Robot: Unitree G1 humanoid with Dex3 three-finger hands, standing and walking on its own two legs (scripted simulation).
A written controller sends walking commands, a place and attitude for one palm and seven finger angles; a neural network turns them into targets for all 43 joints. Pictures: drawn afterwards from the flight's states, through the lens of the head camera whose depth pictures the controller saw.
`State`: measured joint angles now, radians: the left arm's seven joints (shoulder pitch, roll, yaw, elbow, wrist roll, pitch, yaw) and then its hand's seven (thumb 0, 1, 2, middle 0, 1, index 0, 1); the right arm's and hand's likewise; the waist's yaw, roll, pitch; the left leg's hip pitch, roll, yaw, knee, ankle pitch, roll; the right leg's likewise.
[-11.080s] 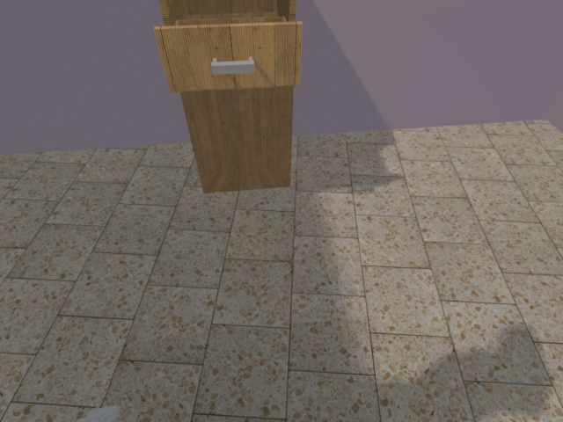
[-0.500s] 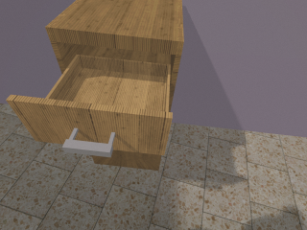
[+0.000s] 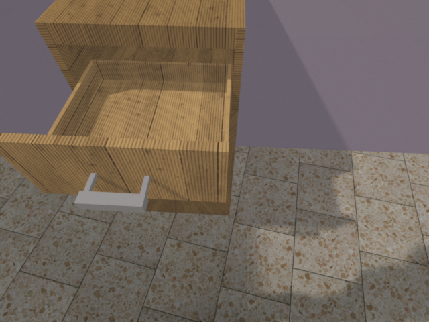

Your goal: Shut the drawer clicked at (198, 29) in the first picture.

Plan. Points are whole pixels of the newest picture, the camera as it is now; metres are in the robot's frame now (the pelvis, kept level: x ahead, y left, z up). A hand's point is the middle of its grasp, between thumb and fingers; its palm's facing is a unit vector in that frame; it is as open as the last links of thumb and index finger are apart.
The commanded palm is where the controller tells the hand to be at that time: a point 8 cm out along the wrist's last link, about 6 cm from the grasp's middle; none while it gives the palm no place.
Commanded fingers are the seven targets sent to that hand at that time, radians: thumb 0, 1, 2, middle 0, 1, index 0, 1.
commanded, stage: come to a stop and stand still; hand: left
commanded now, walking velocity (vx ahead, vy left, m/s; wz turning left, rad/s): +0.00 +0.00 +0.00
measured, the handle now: (116, 190) +0.33 +0.21 +0.05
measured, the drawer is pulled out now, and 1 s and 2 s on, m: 0.29 0.29 0.29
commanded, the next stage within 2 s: look again from close up in 1.50 s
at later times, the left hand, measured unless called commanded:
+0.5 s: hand out of the picture +0.00 +0.16 -0.17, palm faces +0.00 -0.98 -0.20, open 7.3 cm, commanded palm none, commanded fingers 0.00 0.90 0.90 -0.20 -0.30 -0.20 -0.30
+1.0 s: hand out of the picture -0.04 +0.19 -0.17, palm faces +0.00 -0.99 -0.16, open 7.4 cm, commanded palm none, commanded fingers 0.00 0.90 0.90 -0.20 -0.30 -0.20 -0.30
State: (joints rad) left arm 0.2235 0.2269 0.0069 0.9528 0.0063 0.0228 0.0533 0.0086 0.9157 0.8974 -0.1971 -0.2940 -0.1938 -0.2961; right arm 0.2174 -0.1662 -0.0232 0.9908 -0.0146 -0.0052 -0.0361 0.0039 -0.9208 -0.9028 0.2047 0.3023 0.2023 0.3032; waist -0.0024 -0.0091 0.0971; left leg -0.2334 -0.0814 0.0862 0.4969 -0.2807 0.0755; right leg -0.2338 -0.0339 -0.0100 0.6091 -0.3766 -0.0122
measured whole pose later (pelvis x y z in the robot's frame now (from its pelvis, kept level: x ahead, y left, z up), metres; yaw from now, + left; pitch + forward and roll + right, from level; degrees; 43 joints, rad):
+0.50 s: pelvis -0.04 -0.02 +0.01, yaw +1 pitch -1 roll +0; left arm 0.25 0.19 -0.03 0.97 0.01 0.01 0.04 0.00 0.92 0.90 -0.20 -0.29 -0.20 -0.30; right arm 0.20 -0.18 -0.01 1.05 -0.02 0.02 -0.01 0.00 -0.91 -0.90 0.20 0.30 0.20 0.30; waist -0.01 -0.02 0.05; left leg -0.26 -0.02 0.04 0.49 -0.22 0.04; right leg -0.20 0.03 -0.04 0.49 -0.27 -0.04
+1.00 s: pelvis -0.04 +0.02 +0.01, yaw +0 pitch -1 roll -1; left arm 0.31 0.16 -0.03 1.07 0.02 0.01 0.04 0.00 0.91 0.90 -0.20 -0.29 -0.20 -0.30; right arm 0.21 -0.16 0.00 1.14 -0.01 0.00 -0.02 0.00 -0.92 -0.90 0.20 0.30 0.20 0.30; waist 0.00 -0.03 0.05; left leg -0.22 -0.08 0.08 0.43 -0.19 0.10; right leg -0.18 -0.02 0.00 0.45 -0.25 0.03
